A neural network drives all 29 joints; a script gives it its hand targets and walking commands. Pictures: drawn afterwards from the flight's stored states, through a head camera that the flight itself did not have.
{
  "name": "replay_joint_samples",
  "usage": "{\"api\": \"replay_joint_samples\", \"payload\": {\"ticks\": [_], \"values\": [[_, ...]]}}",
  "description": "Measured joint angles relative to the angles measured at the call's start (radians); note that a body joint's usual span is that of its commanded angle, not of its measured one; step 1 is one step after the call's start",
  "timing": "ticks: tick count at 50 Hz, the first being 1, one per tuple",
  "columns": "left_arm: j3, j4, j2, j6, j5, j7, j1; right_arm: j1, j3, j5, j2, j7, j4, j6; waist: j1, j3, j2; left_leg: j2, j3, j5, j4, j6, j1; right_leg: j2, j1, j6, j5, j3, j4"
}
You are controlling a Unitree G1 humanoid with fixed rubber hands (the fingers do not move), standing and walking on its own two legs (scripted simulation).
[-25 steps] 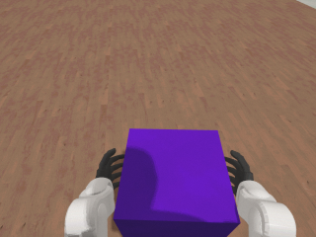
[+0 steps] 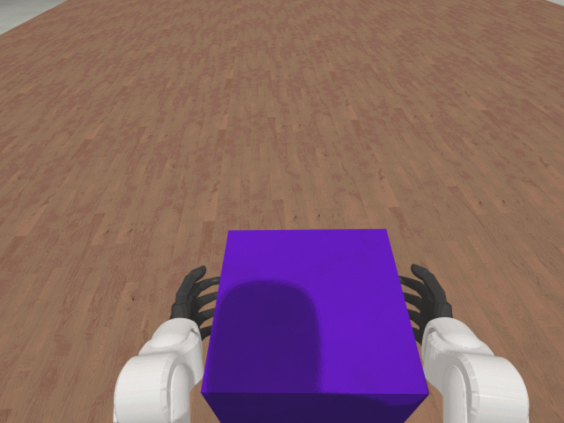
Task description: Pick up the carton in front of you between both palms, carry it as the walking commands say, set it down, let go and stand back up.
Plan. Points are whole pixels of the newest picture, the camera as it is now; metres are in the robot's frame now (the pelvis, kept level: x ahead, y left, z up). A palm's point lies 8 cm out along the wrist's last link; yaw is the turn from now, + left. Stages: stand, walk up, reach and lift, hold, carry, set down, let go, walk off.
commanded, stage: carry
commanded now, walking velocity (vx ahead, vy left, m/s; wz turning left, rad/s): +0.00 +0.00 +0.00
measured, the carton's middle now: (307, 343) +0.26 +0.00 +0.02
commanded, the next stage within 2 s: hold in 1.64 s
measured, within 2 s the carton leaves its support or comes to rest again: neither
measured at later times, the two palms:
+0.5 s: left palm (187, 350) +0.23 +0.16 +0.05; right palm (420, 352) +0.23 -0.14 +0.05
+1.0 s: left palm (183, 353) +0.23 +0.17 +0.04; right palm (411, 354) +0.23 -0.13 +0.04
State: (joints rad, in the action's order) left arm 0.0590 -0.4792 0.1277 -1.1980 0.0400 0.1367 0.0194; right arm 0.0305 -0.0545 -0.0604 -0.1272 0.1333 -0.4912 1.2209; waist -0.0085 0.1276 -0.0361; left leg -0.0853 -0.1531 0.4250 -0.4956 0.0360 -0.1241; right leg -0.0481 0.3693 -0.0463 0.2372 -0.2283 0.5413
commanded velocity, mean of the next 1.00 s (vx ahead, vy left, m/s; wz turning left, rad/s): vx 0.00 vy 0.00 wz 0.00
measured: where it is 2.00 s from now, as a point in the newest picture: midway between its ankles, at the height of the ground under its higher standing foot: outside the picture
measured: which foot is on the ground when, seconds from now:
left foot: down 0.00-1.00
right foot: down 0.00-1.00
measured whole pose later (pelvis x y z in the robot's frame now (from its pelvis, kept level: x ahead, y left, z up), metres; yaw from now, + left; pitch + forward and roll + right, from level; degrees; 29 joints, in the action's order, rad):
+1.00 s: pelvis -0.05 +0.02 +0.00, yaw +0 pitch +1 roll +0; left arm 0.16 0.13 0.14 -0.73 0.22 0.02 0.18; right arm 0.18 -0.15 -0.22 -0.14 0.03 0.13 0.74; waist 0.00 0.08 -0.01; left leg -0.04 -0.16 0.39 -0.53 -0.01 -0.17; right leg -0.09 0.39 -0.03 0.15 -0.21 0.51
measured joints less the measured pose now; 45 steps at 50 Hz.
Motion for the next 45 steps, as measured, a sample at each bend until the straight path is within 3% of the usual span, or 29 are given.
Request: {"api": "replay_joint_samples", "payload": {"ticks": [7,15,35,40,45], "values": [[-0.008,0.04,0.0,0.032,0.032,-0.023,-0.02,-0.026,0.009,-0.019,-0.001,-0.024,0.042,-0.039,-0.002,0.005,0.01,0.003,0.004,0.02,-0.013,-0.003,0.005,-0.008,0.001,0.005,0.023,-0.001,0.03],[-0.001,0.195,-0.001,0.116,0.081,-0.063,0.006,-0.005,-0.004,-0.065,0.0,-0.055,0.2,-0.132,0.009,-0.003,0.015,0.012,0.0,0.016,-0.022,-0.014,0.014,-0.016,-0.011,0.01,0.01,0.004,0.03],[0.103,0.662,0.008,0.485,0.187,-0.115,0.159,0.149,-0.103,-0.169,-0.009,-0.106,0.668,-0.499,0.005,-0.05,0.026,0.037,-0.01,-0.042,-0.014,-0.038,-0.016,-0.032,-0.004,0.011,-0.083,0.016,-0.035],[0.115,0.665,0.011,0.525,0.186,-0.116,0.176,0.167,-0.113,-0.17,-0.012,-0.107,0.671,-0.539,0.007,-0.064,0.027,0.04,-0.01,-0.045,-0.022,-0.042,-0.03,-0.036,0.005,0.011,-0.093,0.017,-0.038],[0.103,0.61,0.01,0.496,0.175,-0.115,0.167,0.158,-0.1,-0.16,-0.01,-0.105,0.615,-0.51,0.008,-0.062,0.026,0.042,-0.009,-0.042,-0.032,-0.044,-0.042,-0.038,0.014,0.013,-0.093,0.017,-0.033]]}}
